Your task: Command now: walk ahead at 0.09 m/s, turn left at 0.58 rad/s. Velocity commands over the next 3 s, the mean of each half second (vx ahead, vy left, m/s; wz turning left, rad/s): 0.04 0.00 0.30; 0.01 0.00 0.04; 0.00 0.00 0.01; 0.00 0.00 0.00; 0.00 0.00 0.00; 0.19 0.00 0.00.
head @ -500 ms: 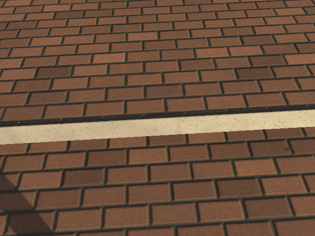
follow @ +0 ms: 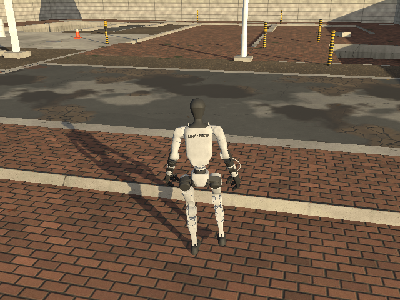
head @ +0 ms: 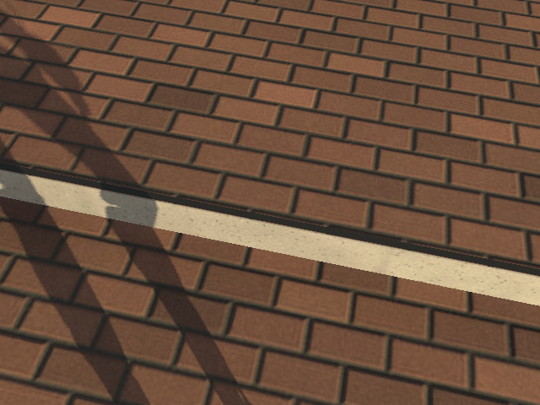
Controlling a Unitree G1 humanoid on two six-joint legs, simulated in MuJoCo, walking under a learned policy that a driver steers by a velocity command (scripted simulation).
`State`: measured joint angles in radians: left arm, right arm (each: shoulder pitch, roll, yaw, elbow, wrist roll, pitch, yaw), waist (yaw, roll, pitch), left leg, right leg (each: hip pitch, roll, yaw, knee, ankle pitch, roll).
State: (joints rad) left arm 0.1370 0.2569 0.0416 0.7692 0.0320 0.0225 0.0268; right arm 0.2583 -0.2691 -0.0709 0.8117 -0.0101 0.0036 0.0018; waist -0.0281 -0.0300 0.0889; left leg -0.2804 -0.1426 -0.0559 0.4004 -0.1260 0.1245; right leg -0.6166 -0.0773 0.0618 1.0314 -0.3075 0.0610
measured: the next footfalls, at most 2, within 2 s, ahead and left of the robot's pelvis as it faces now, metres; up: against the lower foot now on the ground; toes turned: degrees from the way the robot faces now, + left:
right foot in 0.28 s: +0.11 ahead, -0.15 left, +0.00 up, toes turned +9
left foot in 0.60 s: +0.03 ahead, +0.06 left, +0.00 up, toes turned +4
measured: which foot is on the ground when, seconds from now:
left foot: down 0.00-0.28, up 0.30-0.58, down 0.60-1.00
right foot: up 0.00-0.26, down 0.28-1.00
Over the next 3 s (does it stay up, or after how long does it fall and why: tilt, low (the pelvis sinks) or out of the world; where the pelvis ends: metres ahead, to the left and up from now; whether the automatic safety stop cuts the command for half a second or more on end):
stays up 0.15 -0.08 0.00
